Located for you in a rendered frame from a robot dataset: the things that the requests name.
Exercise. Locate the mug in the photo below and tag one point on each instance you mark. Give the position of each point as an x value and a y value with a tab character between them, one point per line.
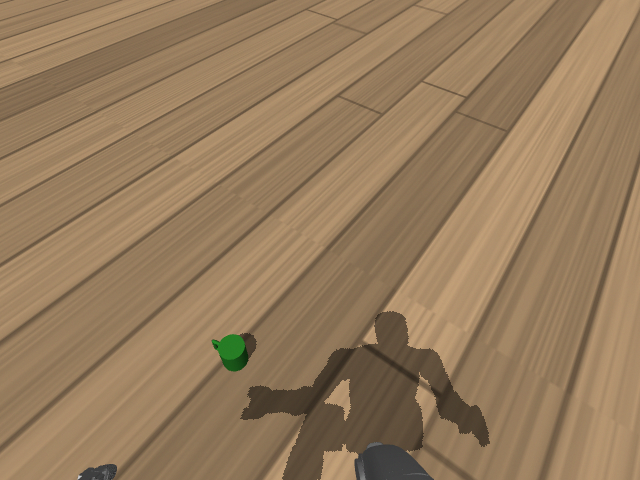
232	351

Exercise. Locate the left robot hand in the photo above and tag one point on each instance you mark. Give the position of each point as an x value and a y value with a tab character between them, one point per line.
104	472

